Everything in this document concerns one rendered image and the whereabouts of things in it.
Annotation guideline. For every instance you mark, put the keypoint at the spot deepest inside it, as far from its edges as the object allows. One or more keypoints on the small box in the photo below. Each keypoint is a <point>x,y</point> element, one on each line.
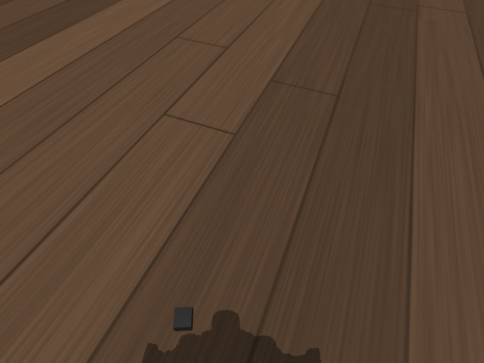
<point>183,319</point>

